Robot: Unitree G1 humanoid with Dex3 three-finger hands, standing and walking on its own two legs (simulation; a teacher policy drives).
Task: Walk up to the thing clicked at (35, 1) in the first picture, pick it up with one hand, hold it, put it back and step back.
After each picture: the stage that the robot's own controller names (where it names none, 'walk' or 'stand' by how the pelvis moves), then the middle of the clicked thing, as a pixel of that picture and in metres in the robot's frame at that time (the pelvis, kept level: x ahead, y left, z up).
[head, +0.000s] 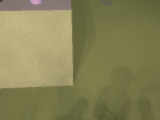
stand; out of the picture +0.89 +0.26 +0.14
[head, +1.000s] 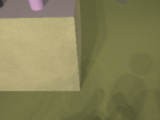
walk; out of the picture +0.79 +0.26 +0.14
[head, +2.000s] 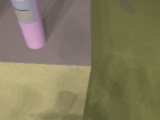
stand; (28, 13) +0.47 +0.19 +0.18
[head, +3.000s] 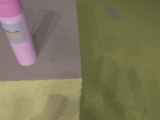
stand; (18, 33) +0.44 +0.21 +0.14
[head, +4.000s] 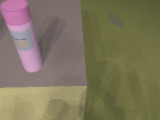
stand; (25, 40) +0.43 +0.19 +0.14
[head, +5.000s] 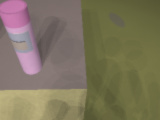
stand; (24, 42) +0.41 +0.19 +0.14
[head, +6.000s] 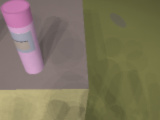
stand; (26, 42) +0.42 +0.19 +0.14
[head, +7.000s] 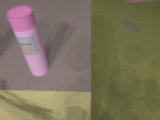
rise first; (31, 45) +0.41 +0.20 +0.14
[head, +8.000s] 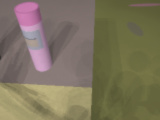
go down; (36, 40) +0.44 +0.19 +0.15
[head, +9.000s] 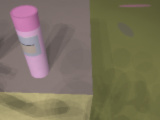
go down; (33, 46) +0.41 +0.18 +0.15
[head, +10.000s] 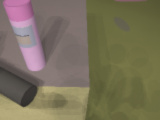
close in; (28, 38) +0.44 +0.18 +0.15
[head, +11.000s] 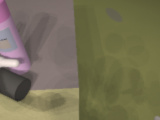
close; (8, 40) +0.41 +0.21 +0.17
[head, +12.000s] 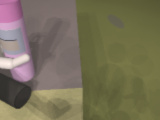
lift; (15, 43) +0.38 +0.18 +0.20
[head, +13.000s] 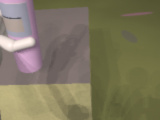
lift; (21, 25) +0.32 +0.15 +0.31
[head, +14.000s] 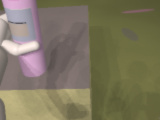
hold; (26, 30) +0.33 +0.15 +0.29
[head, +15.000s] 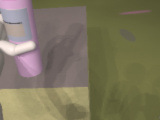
hold; (22, 30) +0.33 +0.15 +0.29
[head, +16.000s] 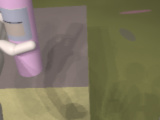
hold; (22, 30) +0.33 +0.15 +0.29
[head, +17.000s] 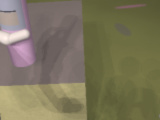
crouch; (14, 20) +0.36 +0.17 +0.30
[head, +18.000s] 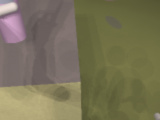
lower; out of the picture +0.45 +0.19 +0.31
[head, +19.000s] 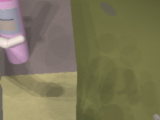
lower; (11, 25) +0.45 +0.19 +0.18
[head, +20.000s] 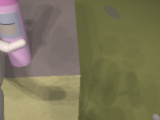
lower; (12, 28) +0.44 +0.20 +0.18
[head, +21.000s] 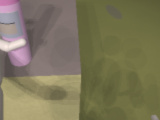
lower; (12, 28) +0.44 +0.20 +0.18
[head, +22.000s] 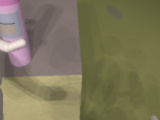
lower; (13, 28) +0.44 +0.20 +0.19
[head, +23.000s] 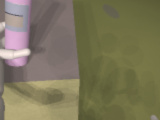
open; (17, 24) +0.46 +0.18 +0.18
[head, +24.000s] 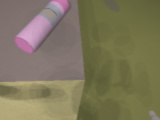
sink last; (44, 22) +0.54 +0.12 +0.09
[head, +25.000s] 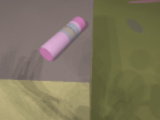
sink last; (64, 37) +0.56 +0.12 +0.06
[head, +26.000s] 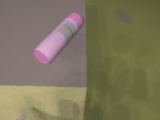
stand; (60, 36) +0.52 +0.10 +0.06
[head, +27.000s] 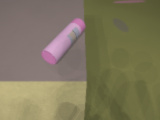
stand; (65, 39) +0.55 +0.08 +0.05
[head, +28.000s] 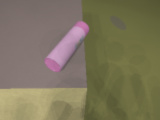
stand; (69, 44) +0.51 +0.06 +0.05
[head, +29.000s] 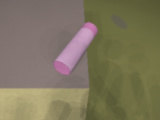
stand; (77, 46) +0.49 +0.02 +0.05
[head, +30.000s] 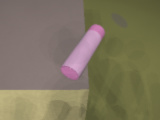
stand; (85, 49) +0.47 +0.00 +0.05
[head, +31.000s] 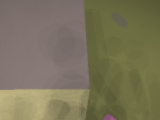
stand; out of the picture +0.38 -0.28 -0.66
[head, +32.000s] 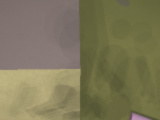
walk; out of the picture +0.34 -0.48 -0.73
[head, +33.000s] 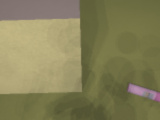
walk; (143, 92) +0.58 -0.46 -0.72
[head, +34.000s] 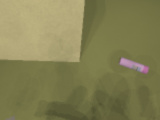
walk; (133, 65) +0.82 -0.51 -0.72
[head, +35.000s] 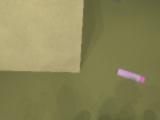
stand; (130, 75) +0.89 -0.50 -0.74
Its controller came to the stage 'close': yes
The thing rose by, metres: 0.19
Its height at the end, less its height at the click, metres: -0.89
